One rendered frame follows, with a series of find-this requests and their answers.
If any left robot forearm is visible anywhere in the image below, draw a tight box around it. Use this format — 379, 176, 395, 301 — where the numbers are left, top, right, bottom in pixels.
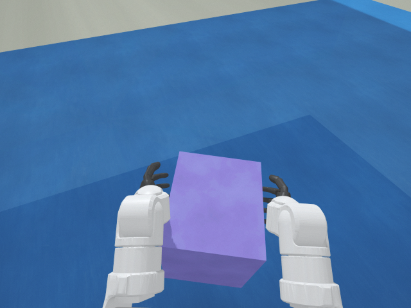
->
103, 185, 170, 308

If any robot right hand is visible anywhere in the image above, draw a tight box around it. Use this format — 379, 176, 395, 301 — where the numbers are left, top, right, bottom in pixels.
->
262, 175, 291, 224

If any carton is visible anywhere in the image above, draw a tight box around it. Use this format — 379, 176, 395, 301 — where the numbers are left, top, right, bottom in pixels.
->
161, 151, 267, 288

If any right robot forearm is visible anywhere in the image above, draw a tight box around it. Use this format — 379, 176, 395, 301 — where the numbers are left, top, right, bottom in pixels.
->
266, 196, 343, 308

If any robot left hand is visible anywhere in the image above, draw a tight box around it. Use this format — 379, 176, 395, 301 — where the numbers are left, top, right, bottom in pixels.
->
140, 162, 170, 197

